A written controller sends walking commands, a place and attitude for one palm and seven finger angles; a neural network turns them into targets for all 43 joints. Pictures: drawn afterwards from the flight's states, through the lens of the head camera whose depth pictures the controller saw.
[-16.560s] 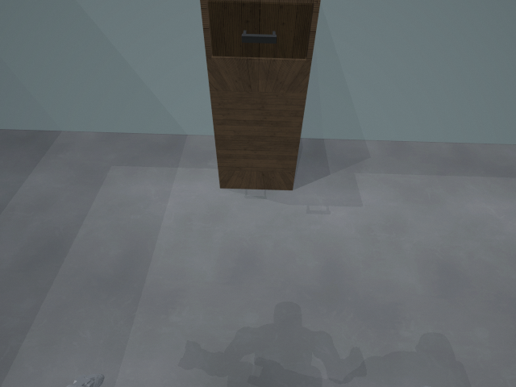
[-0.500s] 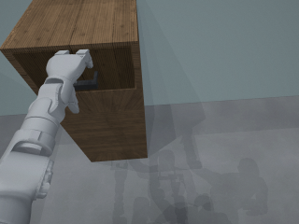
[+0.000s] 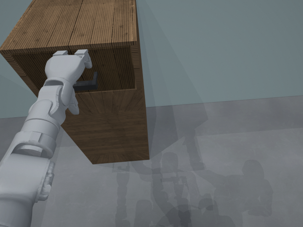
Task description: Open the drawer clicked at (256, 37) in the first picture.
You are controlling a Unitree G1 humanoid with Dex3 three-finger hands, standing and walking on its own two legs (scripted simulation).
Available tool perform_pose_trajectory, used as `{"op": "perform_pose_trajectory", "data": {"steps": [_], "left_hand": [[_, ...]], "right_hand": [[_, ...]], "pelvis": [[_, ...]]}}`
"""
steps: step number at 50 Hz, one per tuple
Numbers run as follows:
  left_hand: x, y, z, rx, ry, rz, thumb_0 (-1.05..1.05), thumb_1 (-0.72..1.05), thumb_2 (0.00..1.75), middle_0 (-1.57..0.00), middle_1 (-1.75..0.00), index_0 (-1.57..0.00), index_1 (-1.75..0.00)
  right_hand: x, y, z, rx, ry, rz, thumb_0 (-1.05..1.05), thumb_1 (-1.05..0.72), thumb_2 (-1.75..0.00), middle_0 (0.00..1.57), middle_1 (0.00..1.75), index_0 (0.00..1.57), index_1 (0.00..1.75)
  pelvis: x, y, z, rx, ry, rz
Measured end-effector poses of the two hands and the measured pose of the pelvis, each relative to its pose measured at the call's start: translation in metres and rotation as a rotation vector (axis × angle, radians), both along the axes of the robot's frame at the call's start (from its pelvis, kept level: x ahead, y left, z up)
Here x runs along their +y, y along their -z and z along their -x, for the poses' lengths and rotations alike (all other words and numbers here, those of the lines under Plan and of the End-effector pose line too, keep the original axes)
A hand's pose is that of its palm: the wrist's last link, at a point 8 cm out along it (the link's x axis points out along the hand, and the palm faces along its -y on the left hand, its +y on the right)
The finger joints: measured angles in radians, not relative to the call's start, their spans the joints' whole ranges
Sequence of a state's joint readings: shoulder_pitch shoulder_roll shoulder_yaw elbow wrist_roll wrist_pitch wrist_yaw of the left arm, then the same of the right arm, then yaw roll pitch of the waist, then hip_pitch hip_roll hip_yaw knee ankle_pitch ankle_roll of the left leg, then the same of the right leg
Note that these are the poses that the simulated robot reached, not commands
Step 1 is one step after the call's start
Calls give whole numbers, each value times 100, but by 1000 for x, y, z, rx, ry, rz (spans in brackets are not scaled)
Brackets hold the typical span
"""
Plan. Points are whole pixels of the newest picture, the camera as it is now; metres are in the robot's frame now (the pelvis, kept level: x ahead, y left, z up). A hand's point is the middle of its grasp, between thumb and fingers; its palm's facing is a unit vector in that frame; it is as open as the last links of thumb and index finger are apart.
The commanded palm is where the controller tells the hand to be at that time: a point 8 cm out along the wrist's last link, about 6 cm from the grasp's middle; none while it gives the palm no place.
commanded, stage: re-aim the fingers above the handle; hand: left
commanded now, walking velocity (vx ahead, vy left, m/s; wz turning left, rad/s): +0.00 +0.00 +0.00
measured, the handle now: (79, 81) +0.54 +0.24 +0.05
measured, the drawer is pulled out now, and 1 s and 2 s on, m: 0.00 0.00 0.00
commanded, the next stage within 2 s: lower the fingers behind the handle in 1.10 s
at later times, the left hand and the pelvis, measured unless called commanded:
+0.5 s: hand (57, 87) +0.45 +0.25 +0.12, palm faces +0.05 +0.03 -1.00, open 13.8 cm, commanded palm +0.44 +0.24 +0.17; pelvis +0.00 +0.00 +0.00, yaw +0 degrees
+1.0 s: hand (54, 86) +0.47 +0.27 +0.11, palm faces -0.01 +0.04 -1.00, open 13.8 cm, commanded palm +0.44 +0.23 +0.17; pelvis +0.01 +0.00 +0.00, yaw -2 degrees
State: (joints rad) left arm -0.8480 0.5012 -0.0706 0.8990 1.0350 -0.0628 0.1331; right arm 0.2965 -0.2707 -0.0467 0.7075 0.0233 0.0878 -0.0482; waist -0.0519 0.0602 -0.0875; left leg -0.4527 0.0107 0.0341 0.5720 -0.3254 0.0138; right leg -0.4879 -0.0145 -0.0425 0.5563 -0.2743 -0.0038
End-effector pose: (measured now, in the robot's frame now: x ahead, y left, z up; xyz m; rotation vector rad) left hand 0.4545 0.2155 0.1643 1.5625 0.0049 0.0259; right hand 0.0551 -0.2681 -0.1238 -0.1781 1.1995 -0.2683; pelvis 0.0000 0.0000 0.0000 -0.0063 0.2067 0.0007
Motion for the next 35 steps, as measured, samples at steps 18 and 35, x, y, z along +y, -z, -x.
{"op": "perform_pose_trajectory", "data": {"steps": [18,35], "left_hand": [[6,21,27,45,-9,27,0,-49,30,-33,-120,-32,-120],[-15,11,8,116,35,16,-1,-49,30,-32,-120,-31,-120]], "right_hand": [[3,-4,-14,-53,2,-11,1,-90,-89,20,30,20,30],[6,-4,-23,-64,-23,2,1,-90,-89,20,30,21,30]], "pelvis": [[0,-2,-2,-33,19,-4],[6,-1,0,-22,-2,-2]]}}
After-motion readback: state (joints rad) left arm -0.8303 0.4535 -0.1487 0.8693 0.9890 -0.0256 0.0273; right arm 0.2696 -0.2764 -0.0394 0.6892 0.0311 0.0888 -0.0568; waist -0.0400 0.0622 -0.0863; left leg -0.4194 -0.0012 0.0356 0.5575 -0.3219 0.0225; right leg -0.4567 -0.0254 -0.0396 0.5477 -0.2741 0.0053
